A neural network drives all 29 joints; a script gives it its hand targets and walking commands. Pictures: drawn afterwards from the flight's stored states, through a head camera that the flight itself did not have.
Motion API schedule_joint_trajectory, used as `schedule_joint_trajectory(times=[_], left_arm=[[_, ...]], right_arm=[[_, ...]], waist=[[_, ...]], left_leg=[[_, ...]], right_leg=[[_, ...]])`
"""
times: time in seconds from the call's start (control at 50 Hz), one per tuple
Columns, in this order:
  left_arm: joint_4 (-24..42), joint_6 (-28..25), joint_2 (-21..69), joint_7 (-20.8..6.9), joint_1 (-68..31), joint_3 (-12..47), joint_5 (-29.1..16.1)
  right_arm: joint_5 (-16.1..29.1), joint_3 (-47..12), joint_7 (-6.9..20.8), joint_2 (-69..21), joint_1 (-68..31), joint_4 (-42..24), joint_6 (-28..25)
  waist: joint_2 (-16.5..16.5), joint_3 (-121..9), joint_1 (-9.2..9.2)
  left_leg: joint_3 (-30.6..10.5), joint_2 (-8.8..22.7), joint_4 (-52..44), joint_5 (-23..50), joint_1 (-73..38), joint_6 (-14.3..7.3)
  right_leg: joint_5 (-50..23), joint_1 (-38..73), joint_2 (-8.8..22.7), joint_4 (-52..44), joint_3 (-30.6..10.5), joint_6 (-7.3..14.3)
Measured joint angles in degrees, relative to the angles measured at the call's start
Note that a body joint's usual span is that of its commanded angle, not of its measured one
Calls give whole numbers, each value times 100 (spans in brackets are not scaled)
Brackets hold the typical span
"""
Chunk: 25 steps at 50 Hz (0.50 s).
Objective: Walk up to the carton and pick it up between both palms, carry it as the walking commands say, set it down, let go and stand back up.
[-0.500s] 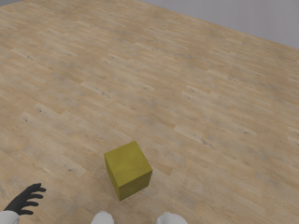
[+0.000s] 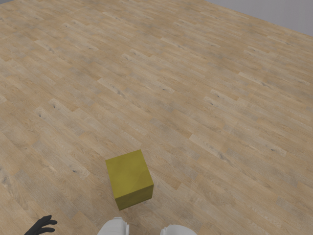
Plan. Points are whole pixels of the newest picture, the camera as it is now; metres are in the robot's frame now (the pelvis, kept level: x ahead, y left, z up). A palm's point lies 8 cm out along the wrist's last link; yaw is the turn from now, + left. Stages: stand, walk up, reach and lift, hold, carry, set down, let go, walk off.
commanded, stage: walk up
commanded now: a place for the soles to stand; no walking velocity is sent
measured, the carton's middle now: (129, 180) +0.47 +0.12 -0.60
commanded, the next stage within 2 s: none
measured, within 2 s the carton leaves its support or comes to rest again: neither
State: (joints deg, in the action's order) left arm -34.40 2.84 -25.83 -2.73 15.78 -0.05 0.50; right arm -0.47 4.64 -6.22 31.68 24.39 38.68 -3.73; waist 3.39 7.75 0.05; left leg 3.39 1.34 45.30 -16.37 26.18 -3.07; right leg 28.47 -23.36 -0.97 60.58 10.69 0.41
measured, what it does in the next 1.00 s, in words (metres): steps on the spot: right foot, then left foot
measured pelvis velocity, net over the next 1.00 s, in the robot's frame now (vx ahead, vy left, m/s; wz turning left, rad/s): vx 0.02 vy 0.00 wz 0.22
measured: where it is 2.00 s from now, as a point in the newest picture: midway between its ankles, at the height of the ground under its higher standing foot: outside the picture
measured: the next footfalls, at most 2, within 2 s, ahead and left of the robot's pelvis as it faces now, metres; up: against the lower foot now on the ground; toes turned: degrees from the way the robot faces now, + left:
right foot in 0.16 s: +0.12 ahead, -0.10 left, +0.00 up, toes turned +19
left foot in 0.64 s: +0.06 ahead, +0.13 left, +0.00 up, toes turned +16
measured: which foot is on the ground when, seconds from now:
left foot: down 0.00-0.16, up 0.18-0.62, down 0.64-1.00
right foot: up 0.00-0.14, down 0.16-1.00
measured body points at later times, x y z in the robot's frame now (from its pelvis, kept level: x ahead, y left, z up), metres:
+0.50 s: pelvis +0.03 -0.06 +0.01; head +0.07 -0.09 +0.45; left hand +0.12 +0.28 -0.04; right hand +0.13 -0.40 -0.10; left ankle +0.06 +0.12 -0.65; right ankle +0.04 -0.13 -0.70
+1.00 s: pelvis +0.02 +0.00 -0.01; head +0.05 +0.00 +0.44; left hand +0.08 +0.36 -0.07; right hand +0.17 -0.33 -0.09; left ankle +0.06 +0.14 -0.70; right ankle +0.05 -0.13 -0.69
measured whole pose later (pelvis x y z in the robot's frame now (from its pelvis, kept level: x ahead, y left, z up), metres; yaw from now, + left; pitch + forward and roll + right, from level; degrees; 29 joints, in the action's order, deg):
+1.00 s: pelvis +0.02 +0.00 -0.01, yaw +13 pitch -3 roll +1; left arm -34.4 -2.2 -28.7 1.1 15.1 0.0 0.5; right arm -0.5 4.6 -0.4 30.5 22.2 38.6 -1.6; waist -1.2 6.4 0.2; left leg -2.1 -1.5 53.1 -21.7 27.4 -0.9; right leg 30.5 -22.5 7.8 57.3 6.2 0.6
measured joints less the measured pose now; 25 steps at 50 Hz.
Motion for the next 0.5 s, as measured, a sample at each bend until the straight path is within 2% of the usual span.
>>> schedule_joint_trajectory(times=[0.02, 0.06, 0.1, 0.16, 0.22, 0.28, 0.38, 0.5], left_arm=[[1, 9, -35, 0, -165, 0, 0], [7, 11, -119, -2, -401, 1, 0], [10, 11, -198, -15, -528, 3, -1], [6, -99, -322, 7, -425, 2, -1], [2, -205, -252, 133, -118, 5, -1], [2, -314, -7, 250, 53, 5, -1], [0, -469, 114, 346, 60, 3, -1], [-1, -472, -30, 382, 59, 4, 0]], right_arm=[[0, -3, -37, -20, 0, -1, 0], [0, -14, -85, -45, 2, -5, 1], [0, -21, -48, -75, 3, -7, 2], [0, -21, 128, -85, -37, -5, 68], [0, -20, 229, -121, -178, -2, 191], [0, -22, 368, -119, -189, -4, 304], [0, -20, 542, -119, -188, -6, 385], [0, -20, 603, -130, -187, -7, 405]], waist=[[27, 84, 1], [12, 105, 11], [-34, 21, 20], [-107, -162, 27], [-162, -158, 28], [-375, -163, 24], [-611, -135, 21], [-649, -35, 18]], left_leg=[[-2, 0, 147, -53, 0, 0], [-69, 62, 315, -169, 6, 0], [-203, 124, 384, -237, 44, 7], [-480, 141, 686, -449, 250, 23], [-816, -249, 1523, -699, 369, 24], [-827, -419, 2044, -602, 386, 25], [-832, -400, 2067, -566, 388, 25], [-667, -157, 1655, -568, 390, 26]], right_leg=[[235, -258, 1, 700, -245, -144], [486, -551, 52, 1335, -592, -184], [522, -464, 211, 821, -678, -185], [213, 11, 311, -664, -683, -151], [83, 7, 341, -374, -616, 167], [-6, 207, 361, -640, -575, 217], [-214, 330, 403, -1076, -518, 252], [-207, 330, 507, -1123, -395, 252]])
